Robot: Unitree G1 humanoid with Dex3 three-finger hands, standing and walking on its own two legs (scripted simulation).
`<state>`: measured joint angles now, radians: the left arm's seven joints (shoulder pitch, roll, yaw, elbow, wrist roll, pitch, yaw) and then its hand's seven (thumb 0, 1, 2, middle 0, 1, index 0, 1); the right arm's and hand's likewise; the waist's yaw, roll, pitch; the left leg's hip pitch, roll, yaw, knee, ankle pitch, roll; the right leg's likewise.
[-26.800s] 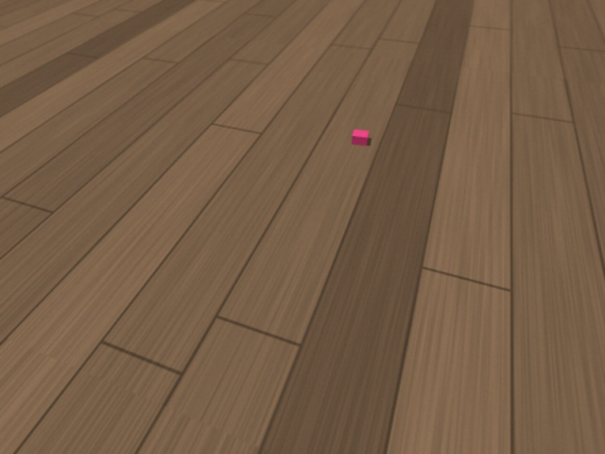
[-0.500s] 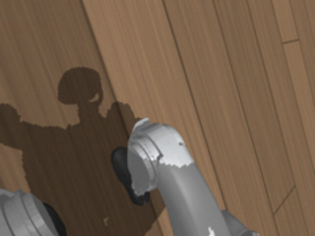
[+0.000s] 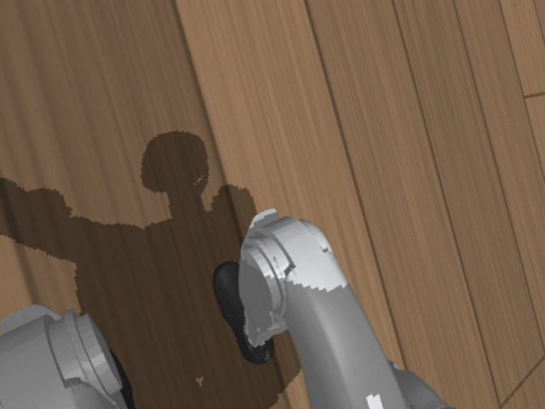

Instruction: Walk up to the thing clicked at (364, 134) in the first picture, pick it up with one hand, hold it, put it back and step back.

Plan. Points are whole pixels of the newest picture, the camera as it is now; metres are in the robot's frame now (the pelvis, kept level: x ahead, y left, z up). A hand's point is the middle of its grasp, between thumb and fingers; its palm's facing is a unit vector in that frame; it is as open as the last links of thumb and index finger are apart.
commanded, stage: settle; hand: left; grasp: from above
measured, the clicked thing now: out of the picture +0.52 +0.37 -0.25
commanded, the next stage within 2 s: lift in 0.44 s
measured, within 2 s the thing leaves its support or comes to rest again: neither
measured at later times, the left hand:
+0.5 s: hand out of the picture +0.51 +0.36 -0.13, palm faces -0.43 -0.10 -0.90, open 9.6 cm
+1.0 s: hand out of the picture +0.46 +0.36 -0.05, palm faces -0.46 -0.14 -0.88, open 9.6 cm
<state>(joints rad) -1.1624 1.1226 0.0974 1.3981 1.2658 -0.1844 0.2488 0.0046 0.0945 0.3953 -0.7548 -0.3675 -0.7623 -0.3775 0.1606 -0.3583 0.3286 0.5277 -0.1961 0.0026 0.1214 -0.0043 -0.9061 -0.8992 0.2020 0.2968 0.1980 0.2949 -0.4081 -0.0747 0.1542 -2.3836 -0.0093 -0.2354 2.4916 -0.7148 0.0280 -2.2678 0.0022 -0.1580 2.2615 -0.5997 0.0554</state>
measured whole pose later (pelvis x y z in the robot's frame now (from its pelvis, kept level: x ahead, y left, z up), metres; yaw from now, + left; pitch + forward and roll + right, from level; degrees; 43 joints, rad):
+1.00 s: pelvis -0.01 +0.00 +0.06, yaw +7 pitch +36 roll -12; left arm -0.99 0.86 0.03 1.05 1.11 -0.18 -0.07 0.01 0.14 0.23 -0.78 -0.32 -0.80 -0.31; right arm 0.24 -0.32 0.13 0.54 -0.07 0.16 0.05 0.00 -0.90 -0.90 0.20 0.30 0.20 0.30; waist -0.27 0.05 -0.06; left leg -2.26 -0.03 -0.12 2.25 -0.63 0.04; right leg -2.18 -0.04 -0.07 2.11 -0.58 0.03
